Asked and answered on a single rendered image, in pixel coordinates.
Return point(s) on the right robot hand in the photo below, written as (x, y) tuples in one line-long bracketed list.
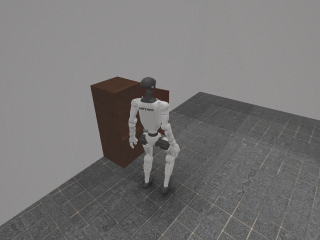
[(175, 150)]

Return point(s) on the right robot upper arm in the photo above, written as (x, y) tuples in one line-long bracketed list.
[(164, 107)]

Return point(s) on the robot thigh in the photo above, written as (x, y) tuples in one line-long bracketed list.
[(164, 144), (148, 148)]

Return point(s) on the left robot hand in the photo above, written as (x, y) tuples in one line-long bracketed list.
[(133, 140)]

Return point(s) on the left robot upper arm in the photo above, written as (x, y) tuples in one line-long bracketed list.
[(133, 111)]

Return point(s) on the cupboard door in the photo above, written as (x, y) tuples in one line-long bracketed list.
[(160, 94)]

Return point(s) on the right robot forearm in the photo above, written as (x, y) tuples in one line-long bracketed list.
[(170, 136)]

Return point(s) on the robot right thigh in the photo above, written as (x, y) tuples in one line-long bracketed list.
[(164, 144)]

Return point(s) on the left robot forearm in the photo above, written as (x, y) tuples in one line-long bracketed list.
[(132, 129)]

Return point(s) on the robot left thigh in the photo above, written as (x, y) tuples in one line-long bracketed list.
[(148, 148)]

